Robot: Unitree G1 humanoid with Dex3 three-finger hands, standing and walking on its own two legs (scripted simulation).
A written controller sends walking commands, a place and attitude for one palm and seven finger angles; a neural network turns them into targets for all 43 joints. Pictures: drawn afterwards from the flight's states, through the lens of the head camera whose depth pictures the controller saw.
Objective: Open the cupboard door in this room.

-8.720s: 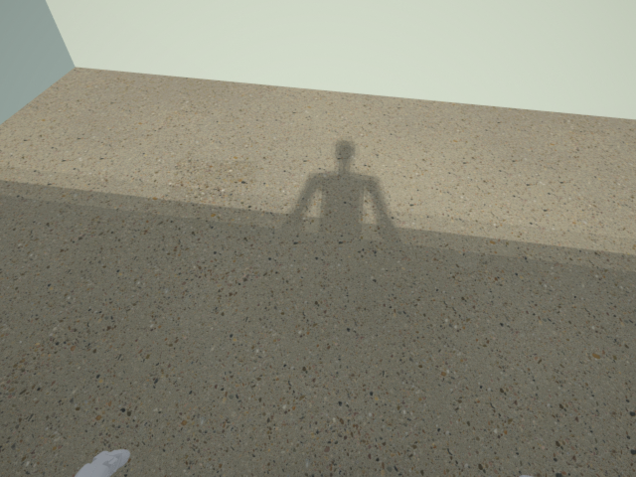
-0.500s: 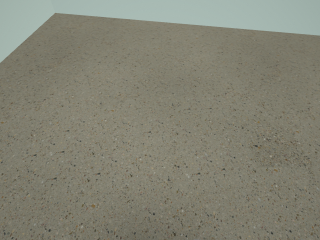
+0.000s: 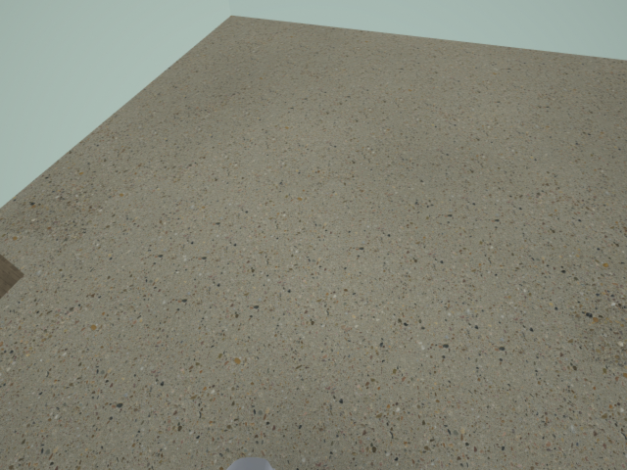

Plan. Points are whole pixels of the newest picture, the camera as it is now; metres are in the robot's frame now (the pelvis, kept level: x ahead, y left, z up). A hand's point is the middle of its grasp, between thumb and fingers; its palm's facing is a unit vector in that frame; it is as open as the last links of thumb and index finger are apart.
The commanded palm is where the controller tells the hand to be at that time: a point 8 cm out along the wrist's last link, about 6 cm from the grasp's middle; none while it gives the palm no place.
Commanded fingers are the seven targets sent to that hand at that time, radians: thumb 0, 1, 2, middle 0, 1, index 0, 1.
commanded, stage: turn or walk to find it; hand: left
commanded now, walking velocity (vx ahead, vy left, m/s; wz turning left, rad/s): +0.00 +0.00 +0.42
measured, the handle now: out of the picture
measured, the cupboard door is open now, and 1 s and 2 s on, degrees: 0 0 0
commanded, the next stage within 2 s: stand and wait in 1.20 s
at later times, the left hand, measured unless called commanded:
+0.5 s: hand out of the picture +0.02 +0.25 -0.16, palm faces +0.22 -0.94 -0.27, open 7.4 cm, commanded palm none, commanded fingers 0.00 0.90 0.90 -0.20 -0.30 -0.20 -0.30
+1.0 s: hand out of the picture -0.09 +0.16 -0.16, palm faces +0.45 -0.85 -0.27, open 7.4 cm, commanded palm none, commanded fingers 0.00 0.90 0.90 -0.20 -0.30 -0.20 -0.30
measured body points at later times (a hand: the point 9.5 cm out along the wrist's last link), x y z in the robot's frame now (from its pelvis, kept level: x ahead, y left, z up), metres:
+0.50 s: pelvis -0.03 +0.02 +0.00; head +0.00 +0.02 +0.44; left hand +0.01 +0.30 -0.14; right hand +0.10 -0.20 -0.15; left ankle -0.03 +0.15 -0.74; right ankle +0.00 -0.11 -0.71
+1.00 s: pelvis -0.05 -0.04 +0.00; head -0.02 -0.05 +0.45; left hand -0.11 +0.20 -0.14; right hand +0.09 -0.26 -0.16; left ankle -0.16 +0.10 -0.67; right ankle +0.00 -0.10 -0.74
